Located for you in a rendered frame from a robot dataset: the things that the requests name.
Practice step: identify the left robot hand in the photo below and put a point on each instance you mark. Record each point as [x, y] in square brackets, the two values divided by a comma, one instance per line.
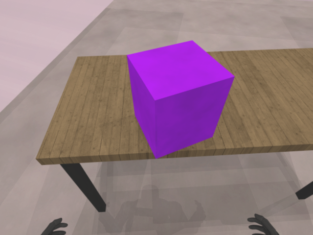
[54, 225]

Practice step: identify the table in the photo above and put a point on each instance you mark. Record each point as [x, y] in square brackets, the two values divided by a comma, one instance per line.
[269, 108]

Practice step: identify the right robot hand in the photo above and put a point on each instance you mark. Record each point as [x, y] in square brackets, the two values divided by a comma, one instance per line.
[266, 227]

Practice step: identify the carton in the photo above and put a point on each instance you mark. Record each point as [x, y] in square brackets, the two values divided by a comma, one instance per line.
[179, 92]

